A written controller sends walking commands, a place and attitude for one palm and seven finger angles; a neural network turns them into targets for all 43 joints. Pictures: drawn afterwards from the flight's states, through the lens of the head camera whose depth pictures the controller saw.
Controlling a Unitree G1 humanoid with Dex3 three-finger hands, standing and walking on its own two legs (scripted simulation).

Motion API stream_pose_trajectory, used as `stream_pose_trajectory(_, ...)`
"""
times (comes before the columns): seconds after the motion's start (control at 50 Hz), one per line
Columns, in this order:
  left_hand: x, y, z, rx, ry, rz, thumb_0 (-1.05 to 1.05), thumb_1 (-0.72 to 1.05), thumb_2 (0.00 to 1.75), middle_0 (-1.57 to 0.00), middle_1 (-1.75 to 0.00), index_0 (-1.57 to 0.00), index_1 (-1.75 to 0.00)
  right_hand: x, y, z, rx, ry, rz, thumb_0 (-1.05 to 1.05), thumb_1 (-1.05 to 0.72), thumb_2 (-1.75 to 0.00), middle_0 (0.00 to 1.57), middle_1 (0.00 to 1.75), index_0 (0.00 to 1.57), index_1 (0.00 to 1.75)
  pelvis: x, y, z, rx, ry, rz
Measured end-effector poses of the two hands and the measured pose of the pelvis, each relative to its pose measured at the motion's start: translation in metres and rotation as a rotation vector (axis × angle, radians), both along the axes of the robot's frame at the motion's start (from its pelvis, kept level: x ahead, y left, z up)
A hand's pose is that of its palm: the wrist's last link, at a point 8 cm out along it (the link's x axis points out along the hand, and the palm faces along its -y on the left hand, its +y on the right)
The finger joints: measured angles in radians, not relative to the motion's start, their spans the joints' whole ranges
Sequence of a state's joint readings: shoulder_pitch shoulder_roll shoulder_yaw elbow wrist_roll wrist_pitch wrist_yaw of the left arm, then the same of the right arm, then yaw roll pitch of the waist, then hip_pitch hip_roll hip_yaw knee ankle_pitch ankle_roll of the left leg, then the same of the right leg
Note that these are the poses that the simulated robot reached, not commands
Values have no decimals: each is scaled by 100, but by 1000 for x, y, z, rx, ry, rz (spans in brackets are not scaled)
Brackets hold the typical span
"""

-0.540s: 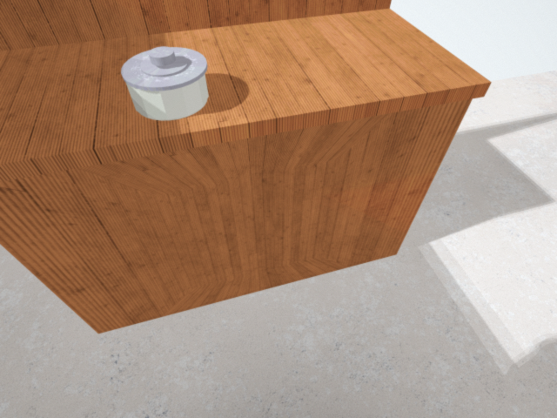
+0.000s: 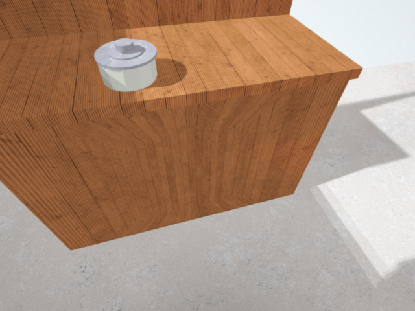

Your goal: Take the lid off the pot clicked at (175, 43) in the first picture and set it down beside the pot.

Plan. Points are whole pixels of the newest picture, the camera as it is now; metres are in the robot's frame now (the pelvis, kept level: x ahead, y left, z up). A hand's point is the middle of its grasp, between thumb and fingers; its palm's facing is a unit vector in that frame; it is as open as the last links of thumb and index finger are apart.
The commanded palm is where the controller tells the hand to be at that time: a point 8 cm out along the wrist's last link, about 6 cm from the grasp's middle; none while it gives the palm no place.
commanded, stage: look at it before walking up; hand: left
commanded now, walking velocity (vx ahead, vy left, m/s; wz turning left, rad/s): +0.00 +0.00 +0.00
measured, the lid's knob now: (124, 45) +0.75 +0.29 +0.15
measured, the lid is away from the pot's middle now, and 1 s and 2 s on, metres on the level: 0.00 0.00 0.00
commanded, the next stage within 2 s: turn to face it in 0.10 s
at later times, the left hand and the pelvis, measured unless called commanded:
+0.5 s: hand out of the picture +0.00 +0.20 -0.19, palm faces +0.12 -0.97 -0.22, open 7.4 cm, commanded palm none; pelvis -0.01 +0.01 -0.01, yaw +5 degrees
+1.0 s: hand out of the picture +0.00 +0.19 -0.16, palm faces +0.27 -0.92 -0.29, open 7.4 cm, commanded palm none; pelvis -0.02 -0.02 -0.01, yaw +16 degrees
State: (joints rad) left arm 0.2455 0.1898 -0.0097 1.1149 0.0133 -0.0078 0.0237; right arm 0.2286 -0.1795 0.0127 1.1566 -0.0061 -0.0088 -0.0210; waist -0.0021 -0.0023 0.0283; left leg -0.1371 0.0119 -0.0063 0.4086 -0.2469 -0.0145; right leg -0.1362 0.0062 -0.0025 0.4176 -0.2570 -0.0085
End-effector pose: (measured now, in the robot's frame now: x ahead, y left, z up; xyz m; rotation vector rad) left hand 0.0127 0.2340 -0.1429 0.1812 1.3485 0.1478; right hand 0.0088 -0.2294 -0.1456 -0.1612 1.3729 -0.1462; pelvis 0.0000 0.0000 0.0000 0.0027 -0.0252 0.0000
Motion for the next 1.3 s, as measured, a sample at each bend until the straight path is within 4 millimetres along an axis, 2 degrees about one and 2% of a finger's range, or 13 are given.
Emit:
stream_pose_trajectory(0.24, -19, -2, -2, -12, 48, 21, 0, 91, 90, -20, -30, -20, -30, -16, 10, -1, 11, 40, -10, 1, -91, -90, 20, 30, 20, 30, -1, 3, 0, -1, 2, 5)
stream_pose_trajectory(0.4, -23, 2, -8, -8, 30, 76, 0, 91, 90, -20, -30, -20, -30, -15, 14, -7, 16, 59, 16, 1, -91, -90, 20, 30, 20, 30, -7, 6, -6, -5, 7, 49)
stream_pose_trajectory(0.48, -25, 9, -11, 0, 7, 111, 0, 91, 90, -20, -30, -20, -30, -5, 13, -10, 6, 50, 45, 1, -91, -90, 20, 30, 20, 30, -11, 9, -12, -12, 13, 80)
stream_pose_trajectory(0.62, -23, 33, -20, 18, -24, 136, 0, 91, 90, -20, -30, -20, -30, 24, 14, -8, -32, -35, 91, 1, -91, -90, 20, 30, 20, 30, -17, 19, -20, -10, 15, 108)
stream_pose_trajectory(0.72, -10, 41, -4, 56, -82, 154, 0, 91, 90, -20, -30, -20, -30, 38, 11, 1, -32, -74, 136, 1, -91, -90, 20, 30, 20, 30, -21, 12, -12, -12, 31, 149)
stream_pose_trajectory(0.8, 1, 35, 12, 78, -152, 173, 0, 91, 90, -20, -30, -20, -30, 48, -1, 1, -23, -73, 176, 1, -91, -90, 20, 30, 20, 30, -23, 1, -7, -16, 42, 189)
stream_pose_trajectory(0.86, 1, 27, 15, 105, -199, 184, 0, 91, 90, -20, -30, -20, -30, 57, -14, -8, -10, -84, 196, 1, -90, -90, 20, 30, 20, 30, -23, -11, -13, 5, 45, 213)
stream_pose_trajectory(0.94, -17, 12, 20, 113, -186, 210, 0, 91, 90, -20, -30, -20, -30, 72, -25, -10, -6, -86, 220, 1, -91, -90, 20, 30, 20, 30, -24, -19, -11, 3, 20, 251)
stream_pose_trajectory(1.04, -51, -5, 19, 84, -119, 264, 0, 91, 90, -20, -30, -20, -30, 89, -24, -2, -1, -93, 261, 1, -91, -90, 20, 30, 20, 30, -20, -20, -4, 19, 7, 292)
stream_pose_trajectory(1.16, -104, -20, 7, 11, 3, 349, 0, 91, 90, -20, -30, -20, -30, 112, 3, 6, 6, -99, 334, 1, -91, -90, 19, 30, 20, 30, -6, -7, -2, 12, 20, 314)
stream_pose_trajectory(1.22, -130, -22, -7, -36, 95, 390, 0, 91, 90, -20, -30, -20, -30, 125, 22, 3, 1, -134, 357, 1, -91, -90, 19, 30, 20, 30, 3, 6, -11, -12, 26, 312)
stream_pose_trajectory(1.26, -139, -23, -14, -64, 162, 392, 0, 91, 90, -20, -30, -20, -30, 127, 32, 2, -1, -149, 350, 1, -91, -90, 19, 30, 20, 30, 10, 11, -15, 0, 24, 303)
stream_pose_trajectory(1.3, -136, -20, -14, -80, 203, 383, 0, 91, 90, -20, -30, -20, -30, 122, 37, 4, 1, -141, 331, 1, -91, -90, 20, 30, 20, 30, 19, 14, -12, 6, 25, 292)
